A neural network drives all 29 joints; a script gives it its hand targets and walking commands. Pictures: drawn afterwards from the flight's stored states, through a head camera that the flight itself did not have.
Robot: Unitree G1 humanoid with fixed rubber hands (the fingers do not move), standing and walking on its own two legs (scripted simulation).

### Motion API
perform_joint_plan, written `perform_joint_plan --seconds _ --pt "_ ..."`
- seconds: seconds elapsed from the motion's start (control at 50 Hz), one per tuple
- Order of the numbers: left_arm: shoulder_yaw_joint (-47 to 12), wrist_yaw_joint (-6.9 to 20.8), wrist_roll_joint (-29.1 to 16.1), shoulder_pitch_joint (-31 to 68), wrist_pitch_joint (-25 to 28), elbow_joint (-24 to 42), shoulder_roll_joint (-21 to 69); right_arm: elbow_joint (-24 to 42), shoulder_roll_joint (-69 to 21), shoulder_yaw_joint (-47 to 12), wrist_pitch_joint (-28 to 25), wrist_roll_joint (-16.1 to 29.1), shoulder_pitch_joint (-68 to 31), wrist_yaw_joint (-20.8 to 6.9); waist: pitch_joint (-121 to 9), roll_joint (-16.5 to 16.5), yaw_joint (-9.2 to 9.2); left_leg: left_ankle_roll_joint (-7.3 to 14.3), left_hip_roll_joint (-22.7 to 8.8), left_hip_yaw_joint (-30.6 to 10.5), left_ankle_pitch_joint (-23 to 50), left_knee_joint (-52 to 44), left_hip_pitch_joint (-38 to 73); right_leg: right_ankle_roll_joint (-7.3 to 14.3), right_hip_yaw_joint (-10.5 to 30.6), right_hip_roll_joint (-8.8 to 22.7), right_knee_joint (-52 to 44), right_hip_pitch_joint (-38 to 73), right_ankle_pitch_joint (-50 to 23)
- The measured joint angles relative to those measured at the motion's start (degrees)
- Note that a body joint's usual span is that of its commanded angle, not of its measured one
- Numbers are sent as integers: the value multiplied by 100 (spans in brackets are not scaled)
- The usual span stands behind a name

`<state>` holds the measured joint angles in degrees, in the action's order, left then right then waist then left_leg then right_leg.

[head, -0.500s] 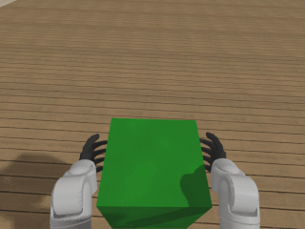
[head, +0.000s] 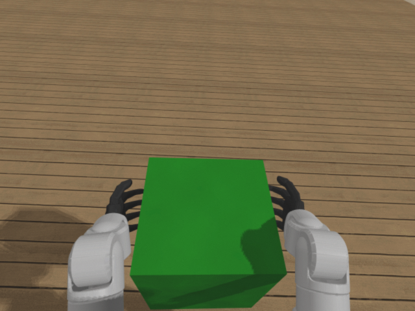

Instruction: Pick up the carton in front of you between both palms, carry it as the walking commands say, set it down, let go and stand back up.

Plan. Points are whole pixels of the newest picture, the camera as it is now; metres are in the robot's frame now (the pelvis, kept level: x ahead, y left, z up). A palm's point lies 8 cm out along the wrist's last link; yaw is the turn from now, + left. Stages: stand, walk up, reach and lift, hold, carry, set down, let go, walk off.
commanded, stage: carry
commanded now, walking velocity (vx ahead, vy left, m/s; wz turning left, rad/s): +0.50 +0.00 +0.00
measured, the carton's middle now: (204, 238) +0.27 +0.01 +0.02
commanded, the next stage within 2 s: none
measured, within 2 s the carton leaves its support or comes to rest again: neither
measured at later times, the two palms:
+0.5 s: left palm (148, 109) +0.59 +0.15 +0.10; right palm (261, 110) +0.60 -0.15 +0.10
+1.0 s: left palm (160, 57) +0.93 +0.15 +0.09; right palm (243, 58) +0.94 -0.14 +0.10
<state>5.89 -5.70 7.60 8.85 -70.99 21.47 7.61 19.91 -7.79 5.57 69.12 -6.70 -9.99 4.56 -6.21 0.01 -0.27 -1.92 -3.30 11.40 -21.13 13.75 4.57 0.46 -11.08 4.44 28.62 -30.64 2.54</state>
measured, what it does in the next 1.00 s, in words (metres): walks ahead: right foot, then left foot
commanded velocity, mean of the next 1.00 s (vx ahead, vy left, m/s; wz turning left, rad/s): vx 0.37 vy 0.00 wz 0.00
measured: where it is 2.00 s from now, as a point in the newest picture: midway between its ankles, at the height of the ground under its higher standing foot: (197, 225)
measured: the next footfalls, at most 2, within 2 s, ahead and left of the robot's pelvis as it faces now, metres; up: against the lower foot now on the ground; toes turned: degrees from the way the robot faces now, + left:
right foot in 0.04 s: +0.21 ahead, -0.11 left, +0.00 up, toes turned -11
left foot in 0.54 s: +0.55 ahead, +0.11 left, +0.00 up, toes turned +11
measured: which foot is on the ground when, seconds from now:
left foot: down 0.00-0.06, up 0.08-0.52, down 0.54-1.00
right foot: up 0.00-0.02, down 0.04-0.54, up 0.56-0.98, down 1.00-1.00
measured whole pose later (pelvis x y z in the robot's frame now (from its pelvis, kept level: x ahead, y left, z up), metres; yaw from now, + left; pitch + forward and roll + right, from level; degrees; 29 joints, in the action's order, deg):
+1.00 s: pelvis +0.66 +0.00 +0.00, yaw +0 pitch +2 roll +0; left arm 6.0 -5.6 7.6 10.1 -70.5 21.9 7.8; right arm 21.3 -7.9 6.0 69.0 -7.0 -10.7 4.4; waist -3.3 -0.4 0.3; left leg -1.4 -3.3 11.6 -24.1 22.0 1.3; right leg -0.1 -12.6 2.4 23.3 -26.0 -5.3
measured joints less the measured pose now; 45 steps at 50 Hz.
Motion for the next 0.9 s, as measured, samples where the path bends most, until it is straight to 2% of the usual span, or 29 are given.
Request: perform_joint_plan --seconds 0.04,0.06,0.1,0.14,0.18,0.28,0.38,0.5,0.54,0.56,0.58,0.62,0.64,0.68,0.78,0.9 --pt "6 4 -7 52 8 -138 7 -50 5 31 25 -37 -4 -5 12 71 3 -108 -147 -37 -558 715 49 95 -190 -129 -260 374 58" --pt "-16 10 0 88 79 -308 13 -128 7 97 7 -47 -15 -10 40 208 42 -97 -341 -80 -661 1510 -211 245 -268 -197 13 360 165" --pt "-36 19 10 149 163 -615 22 -272 6 188 -13 -72 11 -13 169 252 110 -11 -295 -568 -575 3547 -1146 443 -318 -207 279 433 549" --pt "-40 21 -5 96 205 -711 17 -335 14 162 -24 -91 63 -10 321 196 115 144 -144 -785 -387 4901 -2051 415 -318 -189 24 727 631" --pt "-33 23 -33 -18 263 -652 4 -337 20 80 -70 -93 107 -1 418 159 120 230 -145 -768 10 5170 -2729 403 -300 -214 -371 1067 632" --pt "-19 35 -88 -232 443 -405 -17 -230 27 -111 -275 -93 224 9 391 65 135 170 -272 -639 733 4179 -3704 345 -184 -254 -1181 1881 717" --pt "-71 25 -128 -286 447 -157 -22 67 36 -188 -281 -57 328 64 217 48 90 83 -322 -460 1393 2788 -3970 186 -104 -274 -1638 2706 1055" --pt "-93 26 -108 -130 215 122 -11 397 29 -108 -62 22 230 98 77 19 65 275 -132 -82 1869 1590 -3614 -144 -29 -236 -1666 3664 1845" --pt "-48 26 -79 -57 118 157 -5 353 17 -72 14 32 104 92 73 -30 66 349 4 106 1830 1255 -3217 -264 -2 -109 -1058 3764 2360" --pt "6 27 -73 -1 87 113 -26 230 6 -79 -10 26 37 90 93 -174 14 478 99 180 1791 1446 -3179 -279 -5 90 -347 3583 2624" --pt "73 26 -69 52 56 42 -32 84 -6 -74 -20 12 -46 89 136 -249 -27 590 131 226 1576 1689 -3180 -264 179 168 686 3185 2524" --pt "169 26 -50 112 1 -83 -21 -140 -24 -43 1 0 -161 87 264 -219 -60 696 112 251 1246 1726 -3007 -161 627 4 2692 2184 2365" --pt "199 24 -31 119 -11 -119 16 -184 -27 -19 12 4 -167 84 322 -180 -66 655 104 245 1229 1574 -2856 -86 714 -71 3331 1729 2235" --pt "152 24 -5 116 -6 -151 20 -178 -22 15 2 24 -121 79 409 -129 -77 634 120 233 1226 1186 -2517 15 719 -89 3766 992 1860" --pt "12 22 2 112 118 -87 15 38 -3 57 -96 65 -6 70 425 -34 -98 578 154 121 1143 366 -1690 -40 617 75 2758 -73 1210" --pt "-22 11 3 107 125 147 15 228 -8 57 -100 70 -48 35 332 -33 17 350 116 28 667 12 -786 -164 347 66 885 -311 338"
